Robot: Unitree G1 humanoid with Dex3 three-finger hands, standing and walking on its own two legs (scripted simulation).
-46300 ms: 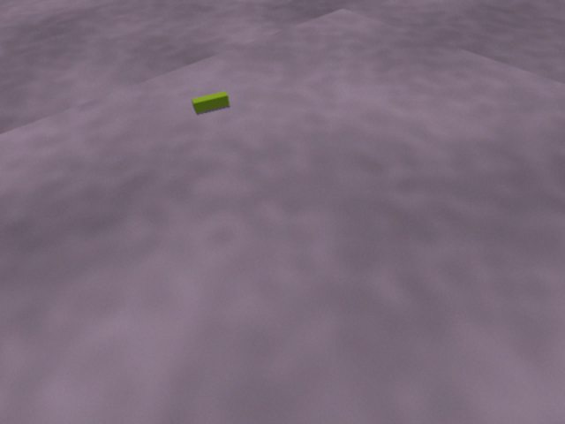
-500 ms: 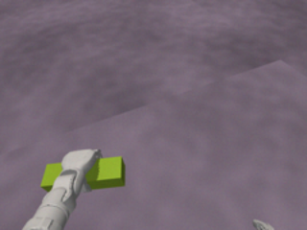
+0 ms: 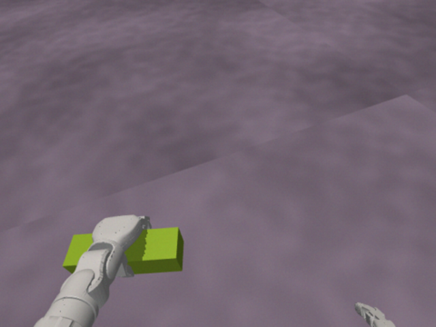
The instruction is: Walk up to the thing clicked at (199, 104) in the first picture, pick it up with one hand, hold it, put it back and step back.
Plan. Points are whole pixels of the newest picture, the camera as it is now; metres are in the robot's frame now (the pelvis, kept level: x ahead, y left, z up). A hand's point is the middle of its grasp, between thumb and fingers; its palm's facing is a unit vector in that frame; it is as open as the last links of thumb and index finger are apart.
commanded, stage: hold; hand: left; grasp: from above
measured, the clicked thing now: (127, 252) +0.31 +0.23 -0.07
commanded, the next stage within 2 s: crouch in 1.18 s
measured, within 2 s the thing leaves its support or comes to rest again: neither
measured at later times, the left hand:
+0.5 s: hand (124, 258) +0.28 +0.21 -0.03, palm faces -0.44 -0.04 -0.90, open 9.9 cm
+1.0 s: hand (120, 257) +0.28 +0.22 -0.03, palm faces -0.45 -0.04 -0.89, open 9.9 cm
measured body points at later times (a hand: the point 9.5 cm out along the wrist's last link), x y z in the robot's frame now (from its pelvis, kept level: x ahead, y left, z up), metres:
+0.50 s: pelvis -0.02 +0.00 +0.01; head -0.01 -0.03 +0.45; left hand +0.30 +0.21 +0.02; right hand +0.13 -0.26 -0.11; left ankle +0.01 +0.12 -0.73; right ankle +0.00 -0.13 -0.73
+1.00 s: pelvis -0.01 +0.00 +0.01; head +0.00 -0.02 +0.46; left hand +0.30 +0.22 +0.03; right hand +0.14 -0.25 -0.11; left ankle +0.01 +0.12 -0.73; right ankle +0.00 -0.13 -0.73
